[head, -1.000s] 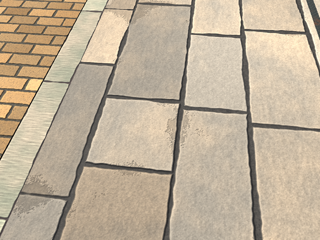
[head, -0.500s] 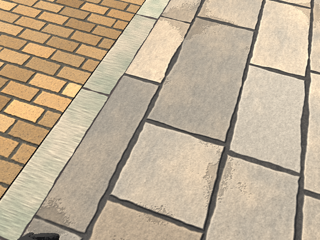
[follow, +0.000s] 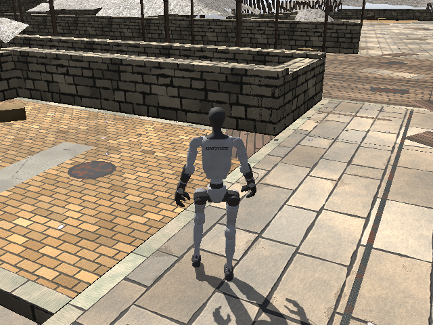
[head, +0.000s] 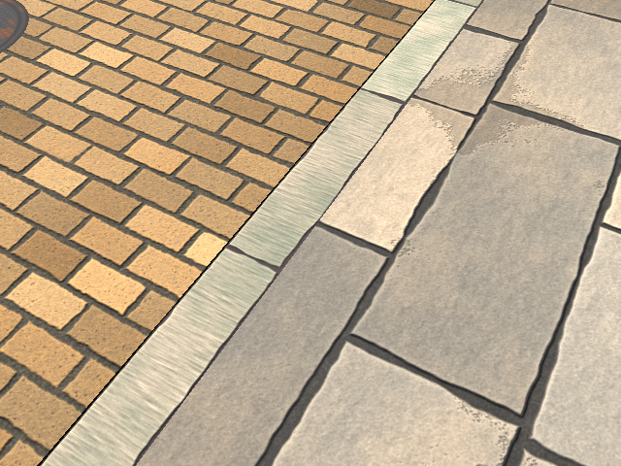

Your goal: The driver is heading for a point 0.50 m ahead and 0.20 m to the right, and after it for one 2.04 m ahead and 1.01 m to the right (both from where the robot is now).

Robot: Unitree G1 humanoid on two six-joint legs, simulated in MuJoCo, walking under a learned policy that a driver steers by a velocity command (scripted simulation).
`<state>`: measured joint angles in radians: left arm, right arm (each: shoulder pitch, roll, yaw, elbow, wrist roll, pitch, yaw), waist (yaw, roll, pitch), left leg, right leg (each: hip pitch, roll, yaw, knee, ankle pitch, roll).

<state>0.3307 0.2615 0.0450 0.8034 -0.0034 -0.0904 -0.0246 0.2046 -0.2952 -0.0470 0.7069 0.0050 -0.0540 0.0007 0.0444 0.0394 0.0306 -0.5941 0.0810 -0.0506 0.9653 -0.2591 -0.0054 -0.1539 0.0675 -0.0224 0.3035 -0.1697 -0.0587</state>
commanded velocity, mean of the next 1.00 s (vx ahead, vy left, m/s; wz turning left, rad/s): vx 0.43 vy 0.00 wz -0.44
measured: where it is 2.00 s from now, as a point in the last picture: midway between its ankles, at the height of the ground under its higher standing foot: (386, 427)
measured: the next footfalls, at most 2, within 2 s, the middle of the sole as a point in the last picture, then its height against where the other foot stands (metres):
left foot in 0.24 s outside the picture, level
right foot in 0.76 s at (422, 455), level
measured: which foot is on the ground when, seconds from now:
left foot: up 0.00-0.22, down 0.24-0.76, up 0.78-1.00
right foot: down 0.00-0.24, up 0.26-0.74, down 0.76-1.00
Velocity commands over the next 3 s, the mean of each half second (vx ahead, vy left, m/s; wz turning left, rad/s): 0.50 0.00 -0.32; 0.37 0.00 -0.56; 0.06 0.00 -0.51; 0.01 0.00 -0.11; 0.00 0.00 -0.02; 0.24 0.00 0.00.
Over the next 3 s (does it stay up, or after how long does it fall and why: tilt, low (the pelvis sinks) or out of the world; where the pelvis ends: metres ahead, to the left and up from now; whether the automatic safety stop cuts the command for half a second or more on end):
stays up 0.67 -0.15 0.00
